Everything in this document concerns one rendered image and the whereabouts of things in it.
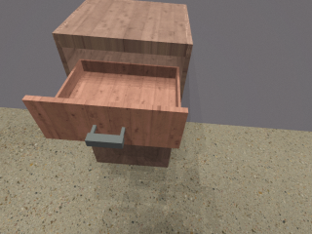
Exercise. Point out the cabinet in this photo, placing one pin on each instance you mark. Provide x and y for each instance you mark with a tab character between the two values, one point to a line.
130	31

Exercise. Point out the drawer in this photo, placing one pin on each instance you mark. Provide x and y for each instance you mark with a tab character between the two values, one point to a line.
142	98

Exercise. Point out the handle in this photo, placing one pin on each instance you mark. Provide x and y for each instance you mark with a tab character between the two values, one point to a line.
105	140

